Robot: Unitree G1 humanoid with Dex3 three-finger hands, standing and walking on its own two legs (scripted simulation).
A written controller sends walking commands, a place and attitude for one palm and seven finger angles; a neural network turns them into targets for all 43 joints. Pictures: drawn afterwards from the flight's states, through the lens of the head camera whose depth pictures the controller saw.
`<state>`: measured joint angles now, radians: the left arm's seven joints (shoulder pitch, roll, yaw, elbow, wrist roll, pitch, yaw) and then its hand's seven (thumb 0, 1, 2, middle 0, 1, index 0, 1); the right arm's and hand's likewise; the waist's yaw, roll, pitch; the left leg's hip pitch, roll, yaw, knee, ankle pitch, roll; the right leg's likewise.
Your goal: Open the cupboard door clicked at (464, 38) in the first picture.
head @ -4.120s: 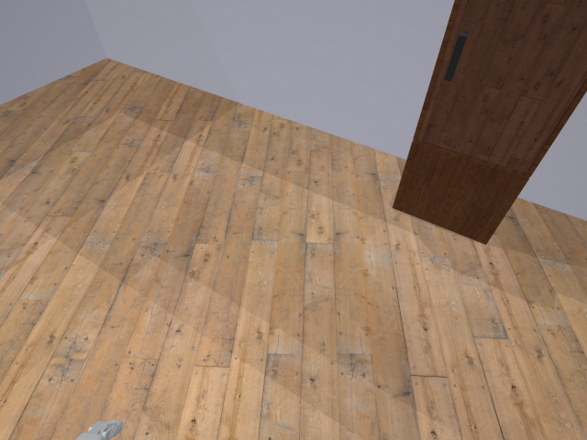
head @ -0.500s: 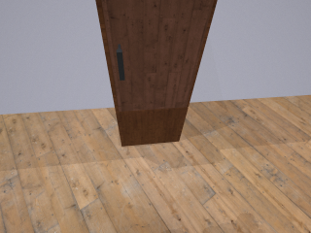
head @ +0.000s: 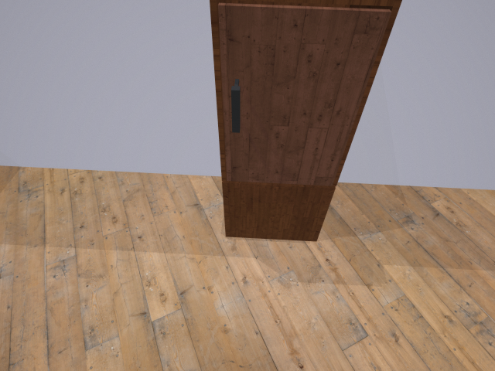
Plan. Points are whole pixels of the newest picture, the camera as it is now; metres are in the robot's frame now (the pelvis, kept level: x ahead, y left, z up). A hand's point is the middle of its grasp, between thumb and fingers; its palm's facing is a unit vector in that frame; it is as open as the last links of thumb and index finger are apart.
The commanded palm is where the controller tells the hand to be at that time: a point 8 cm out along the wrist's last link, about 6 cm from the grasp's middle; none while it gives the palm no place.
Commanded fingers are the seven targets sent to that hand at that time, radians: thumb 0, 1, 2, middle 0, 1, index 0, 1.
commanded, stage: take the last steps up to it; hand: left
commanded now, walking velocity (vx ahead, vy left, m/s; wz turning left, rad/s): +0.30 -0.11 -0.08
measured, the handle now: (236, 106) +0.78 +0.10 +0.00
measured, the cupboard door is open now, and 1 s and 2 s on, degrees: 0 0 0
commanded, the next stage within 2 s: come to a stop and stand still in 0.62 s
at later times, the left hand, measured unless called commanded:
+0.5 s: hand (194, 335) +0.22 +0.13 -0.18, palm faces -0.06 -0.97 -0.22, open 7.4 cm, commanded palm none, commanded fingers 0.00 0.90 0.90 -0.20 -0.30 -0.20 -0.30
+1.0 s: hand (216, 321) +0.26 +0.09 -0.19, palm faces +0.02 -0.99 -0.14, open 7.4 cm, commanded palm none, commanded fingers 0.00 0.90 0.90 -0.20 -0.30 -0.20 -0.30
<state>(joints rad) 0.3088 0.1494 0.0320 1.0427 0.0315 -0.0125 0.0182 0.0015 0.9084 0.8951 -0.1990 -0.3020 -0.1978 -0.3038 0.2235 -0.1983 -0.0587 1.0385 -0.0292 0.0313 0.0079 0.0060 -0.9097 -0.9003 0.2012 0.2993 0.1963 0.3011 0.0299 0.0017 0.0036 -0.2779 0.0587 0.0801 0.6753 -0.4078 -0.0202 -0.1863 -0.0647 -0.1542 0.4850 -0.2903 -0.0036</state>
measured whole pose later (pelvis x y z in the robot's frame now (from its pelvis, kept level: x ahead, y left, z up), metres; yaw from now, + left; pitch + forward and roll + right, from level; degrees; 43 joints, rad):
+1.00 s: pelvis +0.26 -0.06 +0.00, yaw -4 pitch -1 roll +0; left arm 0.27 0.12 0.02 1.09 0.01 0.03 0.04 0.00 0.91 0.90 -0.20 -0.30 -0.20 -0.30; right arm 0.09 -0.10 -0.01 1.03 -0.01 -0.01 -0.04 0.00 -0.91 -0.90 0.20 0.30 0.20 0.30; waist 0.05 -0.03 0.09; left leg -0.31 0.04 0.17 0.51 -0.20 0.06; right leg -0.21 -0.04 -0.08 0.71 -0.49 0.02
